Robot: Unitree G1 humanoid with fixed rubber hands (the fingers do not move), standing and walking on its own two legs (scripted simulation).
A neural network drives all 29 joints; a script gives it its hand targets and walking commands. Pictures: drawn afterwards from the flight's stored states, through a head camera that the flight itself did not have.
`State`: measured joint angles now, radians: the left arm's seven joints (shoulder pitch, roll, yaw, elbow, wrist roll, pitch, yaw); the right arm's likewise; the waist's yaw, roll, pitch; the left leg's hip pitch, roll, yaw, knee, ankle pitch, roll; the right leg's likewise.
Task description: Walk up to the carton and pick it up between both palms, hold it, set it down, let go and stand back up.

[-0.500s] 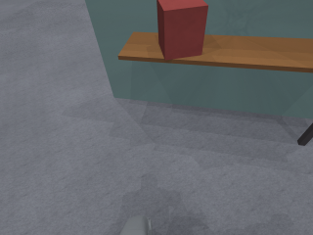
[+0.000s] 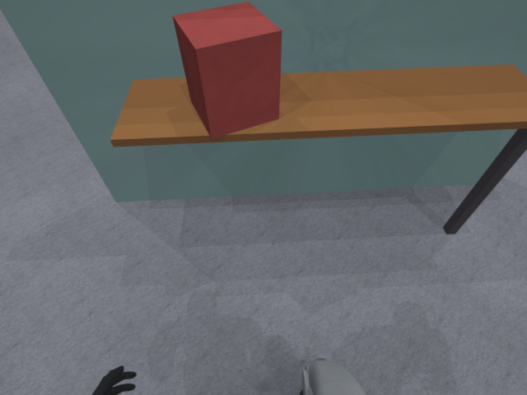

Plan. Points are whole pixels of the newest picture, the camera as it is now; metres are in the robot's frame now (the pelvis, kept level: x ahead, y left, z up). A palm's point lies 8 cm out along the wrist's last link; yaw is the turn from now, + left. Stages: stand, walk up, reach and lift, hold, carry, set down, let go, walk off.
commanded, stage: walk up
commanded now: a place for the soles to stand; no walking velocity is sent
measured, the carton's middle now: (229, 71) +0.89 +0.05 +0.02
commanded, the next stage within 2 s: none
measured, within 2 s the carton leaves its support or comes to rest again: neither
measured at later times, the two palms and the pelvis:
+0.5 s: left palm (85, 382) +0.19 +0.32 -0.15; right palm (365, 275) +0.33 -0.20 -0.10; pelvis +0.19 +0.05 -0.03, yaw +0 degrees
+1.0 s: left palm (103, 247) +0.43 +0.33 -0.09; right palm (358, 257) +0.39 -0.21 -0.14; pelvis +0.35 +0.06 -0.01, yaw +1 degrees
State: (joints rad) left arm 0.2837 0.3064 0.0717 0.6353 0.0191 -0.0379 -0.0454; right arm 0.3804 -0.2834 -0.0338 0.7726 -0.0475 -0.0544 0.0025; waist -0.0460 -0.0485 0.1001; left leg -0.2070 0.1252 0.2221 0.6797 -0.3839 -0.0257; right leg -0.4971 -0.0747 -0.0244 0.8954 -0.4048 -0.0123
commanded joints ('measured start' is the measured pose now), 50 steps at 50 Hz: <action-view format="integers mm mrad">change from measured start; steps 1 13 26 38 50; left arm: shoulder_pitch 363 91 91 294 6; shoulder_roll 113 179 125 115 168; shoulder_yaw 58 11 4 36 0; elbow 6 -51 -110 -49 -63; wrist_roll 20 29 30 22 18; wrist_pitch -42 -55 22 -35 -32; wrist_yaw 11 76 36 23 77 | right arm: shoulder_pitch -7 -38 45 19 14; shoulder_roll -101 -91 -206 -120 -79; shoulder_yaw -3 -25 -59 5 -21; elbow -95 -209 -192 -147 -187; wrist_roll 4 13 33 16 23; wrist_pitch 5 43 5 17 65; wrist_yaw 12 54 -21 14 40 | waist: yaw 172 79 -18 143 47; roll -59 -171 206 12 -186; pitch -150 68 58 -128 66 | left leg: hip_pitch -339 -418 -33 -362 -260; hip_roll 73 55 290 46 10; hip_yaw -66 -273 -693 -172 -237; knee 188 335 -427 114 255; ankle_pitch -45 -58 -260 -1 -46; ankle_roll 137 -3 289 128 4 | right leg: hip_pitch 569 184 -271 578 105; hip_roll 61 -274 -33 24 -270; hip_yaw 14 317 98 29 132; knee -285 -573 436 -309 -542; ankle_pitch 119 106 -87 138 251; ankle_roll -35 -280 9 -57 -241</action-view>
